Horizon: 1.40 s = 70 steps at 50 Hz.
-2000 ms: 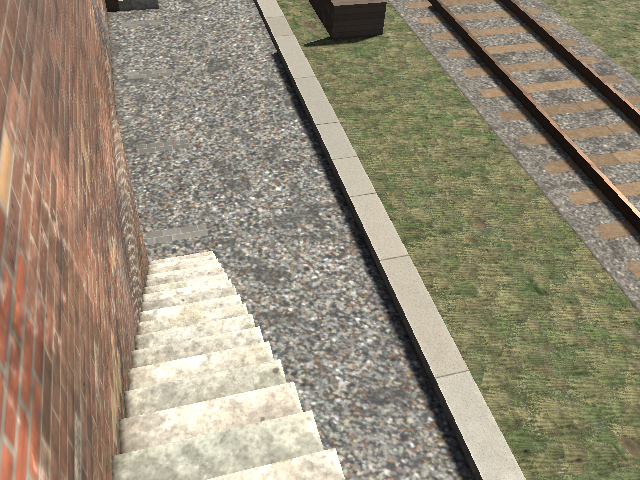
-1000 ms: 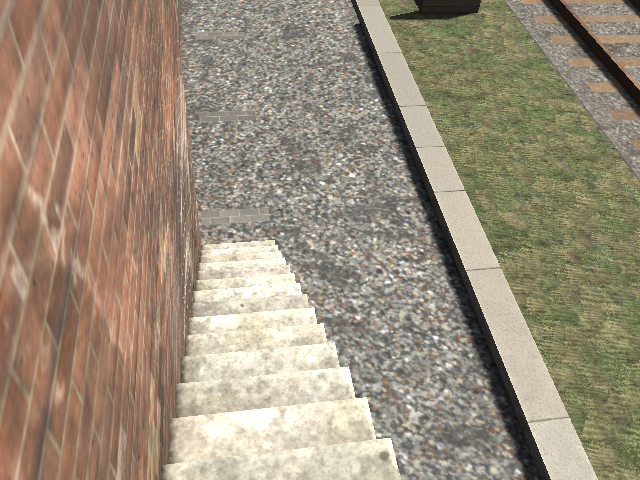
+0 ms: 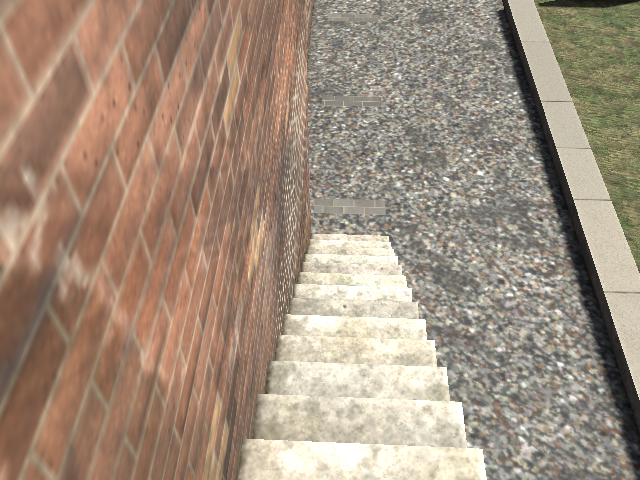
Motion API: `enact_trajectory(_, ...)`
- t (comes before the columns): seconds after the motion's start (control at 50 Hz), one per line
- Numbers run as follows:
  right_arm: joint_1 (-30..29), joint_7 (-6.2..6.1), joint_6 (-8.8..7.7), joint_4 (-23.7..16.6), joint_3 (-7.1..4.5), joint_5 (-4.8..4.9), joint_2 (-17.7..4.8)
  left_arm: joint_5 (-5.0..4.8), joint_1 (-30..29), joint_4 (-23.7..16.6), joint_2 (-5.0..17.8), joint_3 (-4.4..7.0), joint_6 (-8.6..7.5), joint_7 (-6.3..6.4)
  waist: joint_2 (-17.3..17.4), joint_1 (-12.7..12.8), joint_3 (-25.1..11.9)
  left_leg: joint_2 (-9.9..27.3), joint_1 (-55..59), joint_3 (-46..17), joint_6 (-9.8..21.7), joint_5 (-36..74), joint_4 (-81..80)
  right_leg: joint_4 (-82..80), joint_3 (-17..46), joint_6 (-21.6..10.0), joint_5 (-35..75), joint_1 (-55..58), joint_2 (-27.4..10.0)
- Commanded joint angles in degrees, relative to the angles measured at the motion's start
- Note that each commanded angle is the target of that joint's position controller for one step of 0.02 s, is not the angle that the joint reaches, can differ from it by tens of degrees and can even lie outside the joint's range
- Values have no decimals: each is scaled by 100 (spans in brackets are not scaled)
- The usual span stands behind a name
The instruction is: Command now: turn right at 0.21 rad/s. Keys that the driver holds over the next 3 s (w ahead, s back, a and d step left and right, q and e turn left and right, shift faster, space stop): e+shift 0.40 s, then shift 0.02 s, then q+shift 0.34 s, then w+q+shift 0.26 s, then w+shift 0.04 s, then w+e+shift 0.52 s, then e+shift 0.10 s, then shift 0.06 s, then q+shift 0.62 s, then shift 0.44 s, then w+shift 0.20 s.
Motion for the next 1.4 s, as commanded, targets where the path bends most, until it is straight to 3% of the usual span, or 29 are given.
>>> enact_trajectory(0.02, -197, 140, -64, -613, 10, 36, -561, -83, -632, -75, 904, 277, -167, -19, 131, -128, 664, 554, -612, -806, 573, 414, -2074, -2532, -112, -258, -2058, 447, -182)
enact_trajectory(0.08, 477, 27, 132, -591, -327, 37, -1221, 83, -787, -73, 221, 6, -288, 76, 813, -768, 306, 1334, 1229, -2348, 1607, 1084, -2666, -3212, -306, -491, -3209, -427, -58)
enact_trajectory(0.1, 471, -4, 154, -565, -336, -79, -1249, 46, -376, 135, 149, -58, -292, 145, 713, -688, 227, 1593, 1141, -2654, 1608, 1137, -2517, -3119, -109, -423, -2244, -152, -265)
enact_trajectory(0.12, -371, 58, 49, -662, -210, -533, -1190, 389, 626, 342, -4, -54, -237, 291, 1155, 125, -57, 1965, -500, -2416, 1512, 1579, -1972, -960, -165, -332, -1235, 1612, -143)
enact_trajectory(0.14, -1175, 48, -33, -1035, -200, -549, -981, 300, 1349, 534, 419, 79, -296, 403, 383, 458, -153, 1544, -194, -1302, 1004, 1415, -1263, -1310, -121, -323, -1288, 1776, -71)
enact_trajectory(0.16, -1085, 59, 137, -1175, -228, -260, -874, 148, 1133, 685, 747, 167, -413, 457, -160, 251, 314, 1049, 1428, -509, 455, 391, -525, -4332, -387, -603, -1292, 655, -150)
enact_trajectory(0.18, -878, 273, 120, -939, -252, -774, -1213, 502, 2170, 902, 705, 326, -434, 557, 942, 733, -459, 1316, -63, -314, 297, 1121, 347, -1769, -847, -550, -442, 3584, 158)
enact_trajectory(0.2, -981, 298, 250, -1021, -287, -390, -965, 225, 2532, 1070, 1226, 529, -535, 601, -341, 930, -237, 660, 799, 505, 77, 927, 1468, -4558, -837, -676, -1049, 2935, 346)
enact_trajectory(0.22, -440, 510, 308, -925, -316, -442, -1051, 404, 3181, 1206, 1585, 721, -483, 573, -728, 1018, -594, 120, -284, 574, -49, 280, 3695, -3503, -274, -1140, -7, 4607, 86)
enact_trajectory(0.24, -256, 554, 297, -1135, -302, -464, -551, 124, 3131, 765, 2094, 814, -462, 499, -1466, 675, -1056, -278, -2784, 340, -431, -215, 5588, -2426, 2067, -2119, 712, 6134, -734)
enact_trajectory(0.28, -134, 305, 264, -1554, -249, -313, -499, -148, 2513, 361, 1818, 782, -344, 302, -1552, 660, -1091, -172, -4405, -628, -690, 890, 6445, -2588, 4151, -3220, -808, 5736, -1788)
enact_trajectory(0.34, -180, 69, 457, -1411, -166, -214, -450, -11, 1606, 339, 1119, 399, -443, 197, 105, 192, -308, 344, -3369, -392, -476, 1693, 5902, -3036, 3536, -2816, -2198, 2529, -1393)
enact_trajectory(0.36, -175, 3, 575, -1281, -107, -309, -217, 10, 1790, 587, 439, 162, -515, 358, -49, 174, -86, 452, -3424, -363, -456, 2715, 4922, -2727, 2858, -2283, -2487, 2219, -709)
enact_trajectory(0.44, -834, 120, 679, -1577, -152, 54, -461, 33, 2077, 469, 978, 155, -644, 815, -168, 850, -85, 482, -3802, 98, -750, 3790, 3907, -2601, 2465, -1722, -4302, 1700, -215)
enact_trajectory(0.54, -147, 188, 728, -752, -201, -38, -567, 73, 2835, 784, 1061, 142, -495, 526, -606, 1284, 192, 239, -4364, -797, -828, 3892, 3869, -2968, 3085, -2261, -4059, 2624, -927)
enact_trajectory(0.56, -1700, -486, 969, -1009, -299, 102, -321, -612, 1633, 685, -52, -118, -73, 582, 846, 740, -480, 513, -3169, -261, -774, 3581, 2160, -1898, 2390, -1665, -2065, 2825, -518)
enact_trajectory(0.58, 11, -24, 756, -702, -138, 94, -457, 227, 2929, 622, 1344, 117, -342, 528, -1281, 1132, -40, -119, -3410, -475, -747, 3681, 4555, -2909, 2364, -2202, -2118, 2398, -831)
enact_trajectory(0.62, -500, 50, 667, -734, -300, -86, -836, 19, 2381, 543, 1307, 272, -494, 473, -645, 1341, 328, -298, -4729, -1261, -651, 3314, 4812, -2862, 2879, -2629, -3027, 3317, -1298)
enact_trajectory(0.72, -397, 156, 643, -1020, -117, -129, -114, 151, 2787, 993, 524, 103, -615, 744, -649, 1152, 367, -98, -4642, -717, -499, 3890, 4736, -2783, 1962, -2269, -3732, 2848, -1087)
enact_trajectory(0.98, -841, 788, 234, -901, -226, -550, -413, 87, 1891, 1398, 874, -44, -836, 733, -1114, 1060, 322, 761, -2571, 327, 67, 4042, 1429, -2350, 1471, -1844, -6117, 2014, -1559)
enact_trajectory(1.0, -1272, -91, 537, -461, -524, 457, -307, 129, 2059, 1500, 1007, 285, -467, 441, -713, 1100, 313, 993, -1766, -243, 123, 4034, -1296, -2151, 996, -1327, -6061, 2694, -1602)
enact_trajectory(1.02, -1186, -298, 598, -293, -510, 439, -514, 200, 2123, 1395, 1004, 301, -217, 323, -537, 1204, 118, 717, -578, 435, 8, 3739, -1648, -2040, 700, -1284, -5764, 2313, -1372)
enact_trajectory(1.06, 610, -511, 732, 262, -612, 394, -568, 181, 1345, 1354, 828, 355, 171, 371, -1386, 278, -16, 196, 2220, 1452, -85, 2895, -2538, -1119, -137, -1022, -4549, 1387, -868)
enact_trajectory(1.08, 1803, -585, 617, 824, -787, 345, -890, 351, 1040, 1335, 496, 317, 254, 302, -345, -321, 260, 184, 2692, 1221, -208, 2232, -3140, 1292, -718, -714, -4657, 942, -254)
enact_trajectory(1.1, 2587, -554, 384, 1137, -640, 359, -1209, 189, 1208, 1324, -392, 161, 224, 194, 1235, -128, 740, 1791, 3131, -1281, -49, 3256, -3436, 3067, 118, -577, -7110, -1107, 593)
enact_trajectory(1.14, 2629, -717, 130, 1349, -942, 384, -2270, 194, 819, 955, -297, 272, 49, 146, 1311, 14, 1016, 2774, 2070, -3892, 355, 1024, -5392, 3497, 1041, -499, -6562, -1691, 790)
enact_trajectory(1.2, 289, -813, -37, 1003, -728, 273, -1233, 237, 725, 1142, -53, 303, 205, 168, 587, 841, 1195, 2700, 361, -2869, 527, 81, -4004, 2899, 1156, -849, -4217, -1186, 454)
enact_trajectory(1.3, -877, -797, -468, 963, -565, 714, -592, -78, 1368, 1268, -241, 248, 274, 185, 692, 1951, 592, 1337, -1995, 592, -200, 540, -2842, 210, -6, -887, 158, 2455, 897)
enact_trajectory(1.4, 286, -944, -132, 1332, -759, 218, -569, 30, 621, 1082, -344, 224, 233, 157, 963, 803, 736, 2018, 789, 720, 119, 2787, -1760, -2396, -142, -1536, -961, 1969, 265)
Next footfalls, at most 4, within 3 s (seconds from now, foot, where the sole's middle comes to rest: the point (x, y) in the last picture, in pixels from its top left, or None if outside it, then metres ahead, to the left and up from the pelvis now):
0.20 right None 0.18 -0.18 -0.86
1.08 left None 0.30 0.13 -0.86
1.44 right None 0.41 -0.12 -1.05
1.88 left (337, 479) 0.68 -0.08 -1.25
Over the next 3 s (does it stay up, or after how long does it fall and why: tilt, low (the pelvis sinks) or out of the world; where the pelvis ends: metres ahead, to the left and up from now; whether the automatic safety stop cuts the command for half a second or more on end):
stays up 0.69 -0.22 -0.51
